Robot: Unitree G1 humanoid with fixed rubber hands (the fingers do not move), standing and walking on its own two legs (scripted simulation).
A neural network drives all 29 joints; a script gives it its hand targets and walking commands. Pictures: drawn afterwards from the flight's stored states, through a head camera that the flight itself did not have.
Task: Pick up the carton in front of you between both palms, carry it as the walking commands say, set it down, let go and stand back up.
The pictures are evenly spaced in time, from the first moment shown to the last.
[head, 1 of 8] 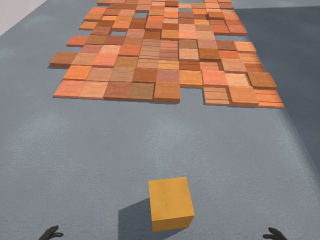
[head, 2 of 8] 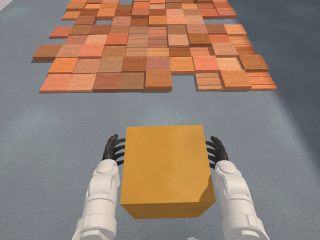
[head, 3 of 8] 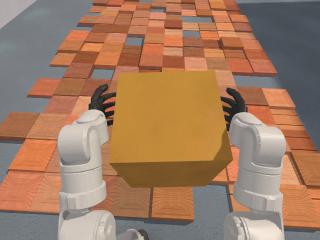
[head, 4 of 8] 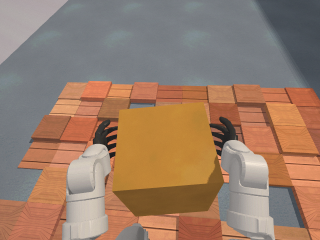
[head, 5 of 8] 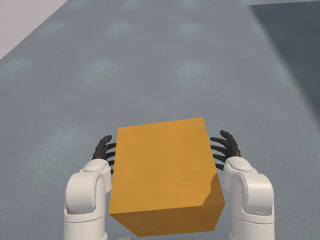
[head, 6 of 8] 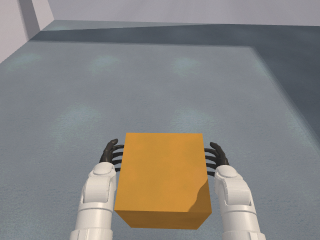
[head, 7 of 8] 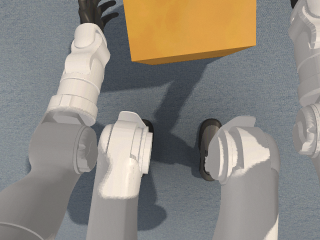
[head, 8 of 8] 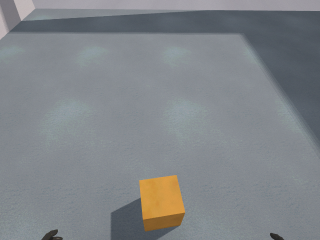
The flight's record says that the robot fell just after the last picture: no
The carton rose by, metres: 0.80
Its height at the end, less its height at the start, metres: +0.00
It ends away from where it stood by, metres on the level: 8.16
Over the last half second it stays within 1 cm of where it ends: yes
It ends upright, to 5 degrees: yes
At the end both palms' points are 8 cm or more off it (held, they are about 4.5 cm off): yes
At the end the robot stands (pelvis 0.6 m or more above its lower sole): yes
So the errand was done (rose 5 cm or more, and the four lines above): yes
